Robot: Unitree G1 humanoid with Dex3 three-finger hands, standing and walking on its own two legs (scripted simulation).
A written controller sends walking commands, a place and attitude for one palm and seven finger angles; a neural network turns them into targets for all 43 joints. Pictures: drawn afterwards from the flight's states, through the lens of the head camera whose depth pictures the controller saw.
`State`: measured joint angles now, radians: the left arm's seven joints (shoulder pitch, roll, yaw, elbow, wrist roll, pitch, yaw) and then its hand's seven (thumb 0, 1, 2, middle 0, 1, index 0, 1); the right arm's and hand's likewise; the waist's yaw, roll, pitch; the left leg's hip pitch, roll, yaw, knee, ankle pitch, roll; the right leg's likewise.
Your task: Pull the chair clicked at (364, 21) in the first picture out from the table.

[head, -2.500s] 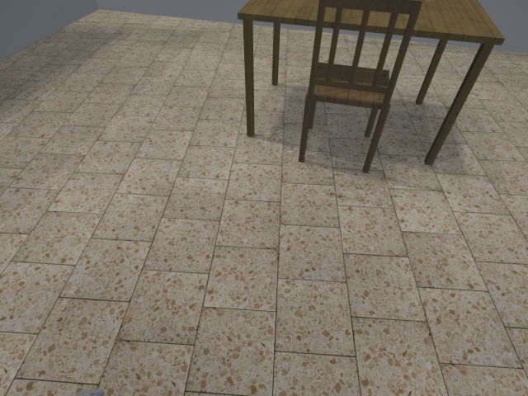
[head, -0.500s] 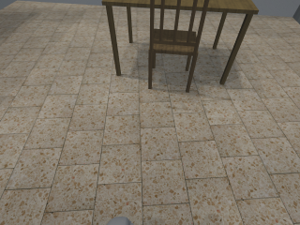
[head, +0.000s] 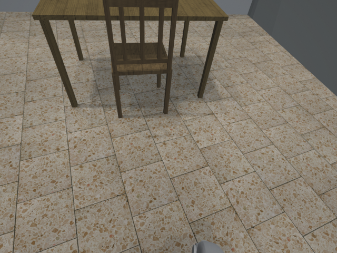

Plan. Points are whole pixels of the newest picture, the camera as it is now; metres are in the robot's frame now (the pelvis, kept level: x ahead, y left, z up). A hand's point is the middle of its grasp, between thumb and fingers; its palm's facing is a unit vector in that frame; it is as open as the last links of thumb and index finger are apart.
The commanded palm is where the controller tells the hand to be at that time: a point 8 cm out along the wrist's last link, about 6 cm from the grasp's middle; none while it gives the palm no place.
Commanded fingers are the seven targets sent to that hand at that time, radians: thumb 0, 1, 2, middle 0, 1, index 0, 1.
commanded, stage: walk to a spot facing it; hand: left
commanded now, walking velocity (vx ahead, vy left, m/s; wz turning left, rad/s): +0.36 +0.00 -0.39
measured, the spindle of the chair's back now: (142, 35) +1.24 +0.23 -0.09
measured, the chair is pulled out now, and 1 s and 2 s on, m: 0.00 0.00 0.00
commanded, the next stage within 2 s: turn to face it in 1.08 s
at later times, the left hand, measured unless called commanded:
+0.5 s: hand (136, 187) +0.34 +0.12 -0.17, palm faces -0.15 -0.97 -0.20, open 7.1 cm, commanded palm none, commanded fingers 0.00 0.90 0.90 -0.20 -0.30 -0.20 -0.30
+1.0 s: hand (139, 147) +0.51 +0.13 -0.18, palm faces -0.24 -0.96 -0.12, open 7.4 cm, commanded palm none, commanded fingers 0.00 0.90 0.90 -0.20 -0.30 -0.20 -0.30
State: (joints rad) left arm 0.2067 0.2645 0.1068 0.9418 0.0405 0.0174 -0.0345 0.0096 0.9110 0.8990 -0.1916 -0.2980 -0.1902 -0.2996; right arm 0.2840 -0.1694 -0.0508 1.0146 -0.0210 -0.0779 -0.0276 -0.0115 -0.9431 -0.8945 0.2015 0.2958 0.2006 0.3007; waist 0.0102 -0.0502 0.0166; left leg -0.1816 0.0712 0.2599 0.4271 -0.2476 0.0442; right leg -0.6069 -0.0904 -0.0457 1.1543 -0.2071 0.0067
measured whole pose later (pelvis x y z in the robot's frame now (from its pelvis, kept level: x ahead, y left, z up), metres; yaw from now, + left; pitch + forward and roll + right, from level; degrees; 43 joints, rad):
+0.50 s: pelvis +0.22 -0.05 -0.01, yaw -10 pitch +0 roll -1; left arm 0.18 0.18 0.07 0.99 0.01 -0.06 0.01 -0.03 0.95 0.90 -0.20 -0.30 -0.20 -0.30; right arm 0.33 -0.13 -0.05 1.07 -0.03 -0.01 -0.01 0.01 -0.91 -0.89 0.20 0.30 0.20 0.30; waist -0.05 0.01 0.05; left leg -0.50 0.18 0.08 1.13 -0.33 -0.05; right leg -0.23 0.02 -0.12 0.47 -0.24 -0.05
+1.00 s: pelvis +0.43 -0.03 +0.00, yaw -19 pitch -1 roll -1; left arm 0.28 0.18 0.08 1.03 0.03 0.03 -0.03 0.01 0.91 0.90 -0.20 -0.30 -0.19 -0.30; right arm 0.34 -0.12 -0.03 1.06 -0.02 -0.07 -0.03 0.01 -0.94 -0.89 0.20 0.30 0.20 0.30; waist 0.03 -0.05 0.03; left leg -0.07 0.07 0.30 0.37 -0.28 0.03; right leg -0.62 -0.12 -0.04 1.13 -0.16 0.02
